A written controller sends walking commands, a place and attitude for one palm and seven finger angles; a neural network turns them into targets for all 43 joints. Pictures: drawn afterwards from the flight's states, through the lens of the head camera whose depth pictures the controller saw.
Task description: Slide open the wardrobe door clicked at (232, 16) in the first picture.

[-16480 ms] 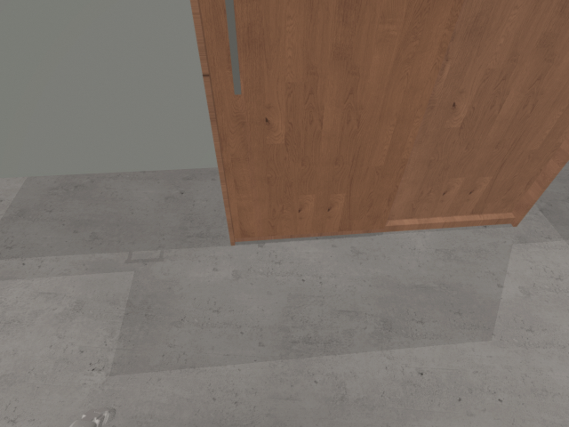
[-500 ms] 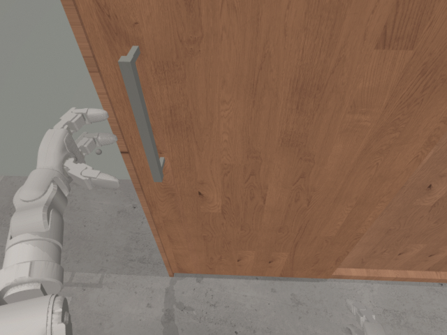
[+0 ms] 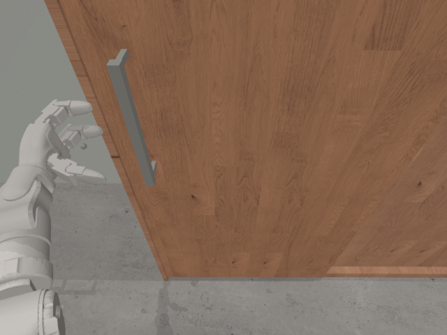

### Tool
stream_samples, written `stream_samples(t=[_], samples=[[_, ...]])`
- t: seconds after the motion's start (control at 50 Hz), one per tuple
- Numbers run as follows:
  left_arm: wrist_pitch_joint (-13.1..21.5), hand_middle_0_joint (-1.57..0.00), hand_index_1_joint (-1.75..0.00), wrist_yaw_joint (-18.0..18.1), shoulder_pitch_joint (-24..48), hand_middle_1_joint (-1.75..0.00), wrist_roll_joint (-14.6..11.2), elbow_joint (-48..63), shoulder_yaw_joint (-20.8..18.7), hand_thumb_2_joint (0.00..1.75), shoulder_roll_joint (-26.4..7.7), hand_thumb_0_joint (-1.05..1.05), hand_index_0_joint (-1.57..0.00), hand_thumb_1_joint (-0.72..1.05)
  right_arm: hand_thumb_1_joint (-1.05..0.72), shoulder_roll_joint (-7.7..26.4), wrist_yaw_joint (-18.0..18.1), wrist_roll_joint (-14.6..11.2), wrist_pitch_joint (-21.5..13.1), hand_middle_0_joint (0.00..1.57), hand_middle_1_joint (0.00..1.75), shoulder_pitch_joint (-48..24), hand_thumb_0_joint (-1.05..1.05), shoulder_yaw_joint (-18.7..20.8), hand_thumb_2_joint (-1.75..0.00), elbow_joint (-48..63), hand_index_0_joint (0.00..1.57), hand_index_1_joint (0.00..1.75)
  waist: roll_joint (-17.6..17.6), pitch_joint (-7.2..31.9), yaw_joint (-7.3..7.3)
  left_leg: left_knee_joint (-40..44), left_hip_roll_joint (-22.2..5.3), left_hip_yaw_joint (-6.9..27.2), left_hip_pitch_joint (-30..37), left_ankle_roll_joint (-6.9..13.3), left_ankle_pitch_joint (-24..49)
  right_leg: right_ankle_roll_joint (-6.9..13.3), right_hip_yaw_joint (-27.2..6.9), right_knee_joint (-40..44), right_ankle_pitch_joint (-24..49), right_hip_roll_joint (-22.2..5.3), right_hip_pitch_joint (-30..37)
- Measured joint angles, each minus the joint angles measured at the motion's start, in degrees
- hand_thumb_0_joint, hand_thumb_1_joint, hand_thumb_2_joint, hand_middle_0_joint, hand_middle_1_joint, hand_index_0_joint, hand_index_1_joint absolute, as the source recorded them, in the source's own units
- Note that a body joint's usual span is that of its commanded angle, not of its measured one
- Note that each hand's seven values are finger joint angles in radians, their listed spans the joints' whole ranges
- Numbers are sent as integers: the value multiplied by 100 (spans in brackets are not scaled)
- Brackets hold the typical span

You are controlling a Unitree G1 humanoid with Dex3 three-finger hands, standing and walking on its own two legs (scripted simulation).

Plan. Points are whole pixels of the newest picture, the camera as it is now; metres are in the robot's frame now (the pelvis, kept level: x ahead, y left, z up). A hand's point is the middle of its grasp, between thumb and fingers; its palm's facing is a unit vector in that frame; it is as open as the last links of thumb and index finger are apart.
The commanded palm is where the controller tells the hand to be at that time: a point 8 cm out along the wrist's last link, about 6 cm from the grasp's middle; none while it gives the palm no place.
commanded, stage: move the hooked fingers beside the handle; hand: left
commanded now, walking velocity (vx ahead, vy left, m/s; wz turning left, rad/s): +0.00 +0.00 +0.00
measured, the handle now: (138, 128) +0.46 +0.17 +0.14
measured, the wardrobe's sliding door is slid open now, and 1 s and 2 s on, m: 0.00 0.00 0.00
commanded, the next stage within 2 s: feel for the door with the fingertips in 0.50 s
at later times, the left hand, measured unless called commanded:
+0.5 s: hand (98, 154) +0.39 +0.23 +0.14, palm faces +0.03 -1.00 -0.01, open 14.0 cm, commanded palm +0.36 +0.27 +0.16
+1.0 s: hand (119, 151) +0.38 +0.18 +0.16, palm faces +0.01 -1.00 +0.01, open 14.0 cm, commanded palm +0.36 +0.25 +0.16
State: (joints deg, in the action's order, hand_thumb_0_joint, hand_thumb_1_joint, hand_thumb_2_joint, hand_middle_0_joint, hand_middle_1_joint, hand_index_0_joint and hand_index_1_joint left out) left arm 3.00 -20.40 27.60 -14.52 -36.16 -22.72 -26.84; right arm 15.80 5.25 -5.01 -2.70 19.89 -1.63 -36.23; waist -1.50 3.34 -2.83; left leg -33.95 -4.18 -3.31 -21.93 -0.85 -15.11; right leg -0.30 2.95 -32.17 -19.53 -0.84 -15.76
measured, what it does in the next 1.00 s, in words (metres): stands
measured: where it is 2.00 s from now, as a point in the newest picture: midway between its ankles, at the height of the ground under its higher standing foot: outside the picture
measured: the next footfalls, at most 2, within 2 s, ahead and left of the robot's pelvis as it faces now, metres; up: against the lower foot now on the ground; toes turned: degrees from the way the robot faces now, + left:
none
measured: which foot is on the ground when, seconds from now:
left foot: down 0.00-1.00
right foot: down 0.00-1.00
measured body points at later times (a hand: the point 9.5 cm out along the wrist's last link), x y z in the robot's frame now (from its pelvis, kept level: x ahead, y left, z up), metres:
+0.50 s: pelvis +0.00 +0.00 +0.00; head +0.01 -0.01 +0.45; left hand +0.38 +0.28 +0.14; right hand +0.13 -0.25 -0.10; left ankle +0.02 +0.13 -0.73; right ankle -0.03 -0.12 -0.73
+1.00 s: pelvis -0.01 -0.01 +0.00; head -0.01 -0.02 +0.45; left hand +0.37 +0.24 +0.16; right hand +0.13 -0.26 -0.09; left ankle +0.02 +0.13 -0.73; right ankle -0.03 -0.12 -0.73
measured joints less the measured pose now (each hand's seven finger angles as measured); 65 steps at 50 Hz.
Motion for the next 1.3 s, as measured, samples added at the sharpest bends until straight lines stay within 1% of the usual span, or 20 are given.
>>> stream_samples(t=[0.08, 0.12, 0.16, 0.22, 0.26, 0.3, 0.34, 0.42, 0.46, 0.5, 0.56, 0.6, 0.64, 0.74, 0.82, 0.9, 1.0, 1.1, 1.2, 1.3], samples=[[-334, -30, -120, -104, 83, -120, -33, -205, 185, 30, -66, -1, -30, -50, -90, 45, 26, -35, 22, 20, 30, -91, 1, 5, -90, 21, 20, 30, -41, -6, 44, -42, 27, 52, -71, 16, -3, -15, 51, -4, -3, -22, -27], [-399, -29, -120, -78, 117, -120, -13, -212, 284, 30, -15, -1, -30, -50, -90, 58, 42, -31, 7, 20, 30, -166, 1, 15, -90, 48, 20, 30, -48, -46, 66, -59, 44, 73, -124, 26, 9, -22, 73, -17, 2, -36, -66], [-348, -29, -120, -16, 141, -120, 11, -107, 345, 30, 89, -1, -30, -50, -90, 57, 55, -9, -23, 20, 30, -253, 1, 14, -90, 65, 20, 30, -37, -108, 82, -71, 55, 90, -156, 34, 20, -26, 89, -23, 9, -46, -88], [-147, -29, -120, 119, 172, -120, 49, 166, 387, 30, 266, -1, -30, -50, -90, 23, 53, 35, -97, 20, 30, -359, 1, -3, -90, 74, 20, 30, -1, -161, 96, -66, 64, 95, -155, 36, 28, -29, 93, -17, 19, -53, -84], [-42, -29, -120, 192, 205, -120, 65, 314, 392, 30, 349, -1, -30, -50, -90, -13, 37, 60, -140, 20, 30, -406, 1, -26, -90, 68, 20, 30, 20, -140, 92, -55, 65, 87, -128, 35, 23, -30, 85, -4, 18, -54, -60], [-36, -30, -120, 237, 231, -120, 69, 373, 384, 30, 373, -1, -30, -50, -90, -49, 10, 63, -151, 20, 30, -431, 1, -47, -90, 79, 20, 30, 22, -80, 80, -35, 62, 66, -85, 33, 11, -32, 64, 14, 15, -53, -29], [-145, -30, -120, 246, 274, -120, 69, 287, 395, 30, 346, -1, -30, -50, -90, -74, -14, 49, -127, 20, 30, -434, 1, -63, -90, 107, 20, 30, 2, -8, 67, -15, 65, 47, -50, 34, 0, -36, 47, 28, 7, -56, -3], [-548, -30, -120, 241, 244, -120, 87, 4, 415, 30, 229, -1, -30, -50, -90, -80, -49, 17, 0, 20, 30, -409, 1, -89, -90, 217, 20, 30, -53, 71, 55, 24, 74, 12, -23, 38, 0, -45, 14, 28, -4, -68, -8], [-635, -30, -120, 280, 112, -120, 105, 52, 420, 30, 240, -1, -30, -50, -90, -72, -56, 18, 45, 20, 30, -386, 1, -77, -90, 266, 20, 30, -74, 42, 66, 32, 76, 7, -19, 39, 6, -44, 8, 25, -4, -70, -10], [-582, -30, -120, 347, -94, -120, 111, 306, 421, 30, 324, -1, -30, -50, -90, -66, -55, 27, 61, 20, 30, -362, 1, -55, -90, 284, 20, 30, -84, -19, 94, 40, 74, 5, 4, 38, 10, -40, 6, 29, -1, -68, 11], [-347, -29, -120, 435, -335, -120, 93, 819, 462, 30, 506, -1, -30, -50, -90, -68, -34, 56, 24, 20, 30, -337, 1, -40, -90, 215, 20, 30, -66, -102, 153, 48, 71, 25, 64, 29, 13, -31, 25, 46, -1, -62, 82], [-215, -29, -120, 441, -340, -120, 66, 987, 471, 30, 572, -1, -30, -50, -90, -84, -10, 66, -2, 20, 30, -350, 1, -57, -90, 116, 20, 30, -30, -118, 174, 59, 68, 49, 109, 17, 16, -21, 48, 60, -4, -55, 138], [-203, -30, -120, 429, -213, -120, 62, 938, 467, 30, 547, -1, -30, -50, -90, -97, 13, 56, -7, 20, 30, -381, 1, -80, -90, 35, 20, 30, 0, -112, 170, 67, 62, 77, 136, 3, 25, -7, 76, 70, -5, -45, 176], [-609, -30, -120, 412, 65, -120, 76, 620, 535, 30, 381, -1, -30, -50, -90, -67, 14, 13, 23, 20, 30, -424, 1, -63, -90, 47, 20, 30, -43, -51, 122, 115, 51, 104, 142, -17, 72, 17, 101, 108, 28, -28, 184], [-790, -29, -120, 422, -84, -120, 12, 668, 624, 30, 471, -1, -30, -50, -90, -10, -2, -2, 43, 20, 30, -420, 1, -13, -90, 123, 20, 30, -126, -17, 111, 167, 55, 80, 168, -13, 105, 14, 77, 129, 52, -31, 186], [-667, -30, -120, 547, -204, -120, -5, 804, 681, 30, 680, -1, -30, -50, -90, -19, -3, 15, 43, 20, 30, -443, 1, -9, -90, 108, 20, 30, -100, -52, 124, 189, 55, 75, 210, -21, 124, 22, 72, 101, 45, -32, 203], [-480, -30, -120, 787, -110, -120, 138, 877, 802, 30, 825, -1, -30, -50, -90, -72, -12, 44, 18, 20, 30, -489, 1, -39, -90, 54, 20, 30, -26, -129, 124, 173, 34, 105, 218, -46, 143, 51, 95, 65, 41, -9, 209], [-494, -30, -120, 818, 159, -121, 203, 446, 629, 30, 618, -1, -30, -50, -90, -102, 6, 62, 66, 20, 30, -537, 1, -91, -90, 11, 20, 30, -12, -154, 55, 193, 7, 104, 191, -54, 175, 70, 90, 69, 70, 21, 169], [-420, -30, -120, 659, 468, -120, 163, -29, 572, 30, 371, -1, -30, -50, -90, -62, 31, 41, 64, 20, 30, -439, 1, -76, -90, -24, 20, 30, -39, -174, 31, 168, -4, 128, 101, -58, 182, 77, 110, 74, 86, 35, 102], [-267, -30, -120, 484, 663, -120, 90, -234, 635, 30, 374, -1, -30, -50, -90, 3, 26, 30, 61, 20, 30, -317, 1, -20, -90, -122, 20, 30, -62, -159, 42, 126, 12, 128, 12, -43, 158, 58, 107, 54, 75, 17, 23]])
